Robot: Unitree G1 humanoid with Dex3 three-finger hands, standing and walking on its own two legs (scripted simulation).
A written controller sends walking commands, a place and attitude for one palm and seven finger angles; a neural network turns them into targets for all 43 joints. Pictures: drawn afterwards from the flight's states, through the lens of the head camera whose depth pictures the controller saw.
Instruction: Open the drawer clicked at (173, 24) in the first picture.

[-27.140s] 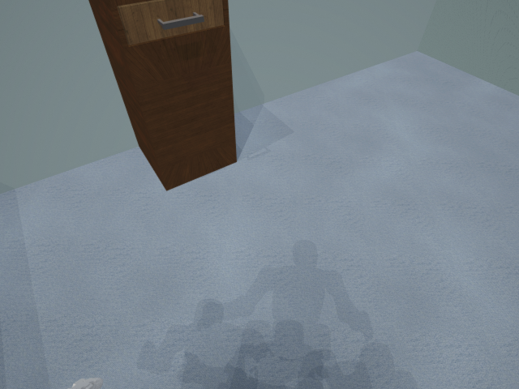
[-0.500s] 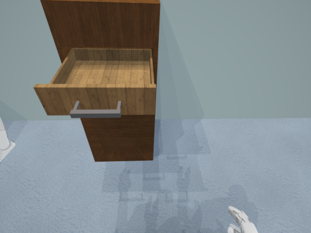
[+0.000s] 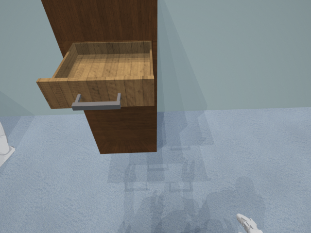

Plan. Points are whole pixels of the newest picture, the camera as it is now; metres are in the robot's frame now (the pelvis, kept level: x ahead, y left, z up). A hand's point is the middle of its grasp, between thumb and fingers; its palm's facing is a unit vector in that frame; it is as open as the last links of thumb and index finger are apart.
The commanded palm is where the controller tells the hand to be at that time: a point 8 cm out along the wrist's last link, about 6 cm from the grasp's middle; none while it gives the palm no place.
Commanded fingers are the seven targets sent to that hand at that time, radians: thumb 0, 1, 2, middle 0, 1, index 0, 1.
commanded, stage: let the arm hang, fingers relaxed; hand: left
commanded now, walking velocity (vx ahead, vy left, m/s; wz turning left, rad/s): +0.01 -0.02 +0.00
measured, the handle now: (97, 101) +0.51 +0.23 +0.05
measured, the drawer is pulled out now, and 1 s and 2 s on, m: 0.30 0.30 0.30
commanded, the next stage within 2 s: look to check the result in 1.16 s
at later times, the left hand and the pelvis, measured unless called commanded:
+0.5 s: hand out of the picture -0.02 +0.20 -0.18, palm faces +0.17 -0.95 -0.25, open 6.9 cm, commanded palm none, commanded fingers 0.00 0.90 0.90 -0.20 -0.30 -0.20 -0.30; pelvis +0.01 +0.01 -0.01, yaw +6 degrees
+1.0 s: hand out of the picture +0.00 +0.18 -0.17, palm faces +0.10 -0.98 -0.19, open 7.3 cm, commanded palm none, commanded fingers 0.00 0.90 0.90 -0.20 -0.30 -0.20 -0.30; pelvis +0.00 +0.02 +0.00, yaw +3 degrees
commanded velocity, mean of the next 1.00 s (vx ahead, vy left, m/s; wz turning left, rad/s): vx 0.00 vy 0.00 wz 0.00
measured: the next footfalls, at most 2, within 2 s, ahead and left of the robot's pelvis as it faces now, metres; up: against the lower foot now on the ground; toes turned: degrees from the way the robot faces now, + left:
left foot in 0.08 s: +0.04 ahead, +0.12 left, +0.00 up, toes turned +6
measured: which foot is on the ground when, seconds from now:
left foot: up 0.00-0.06, down 0.08-1.00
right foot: down 0.00-1.00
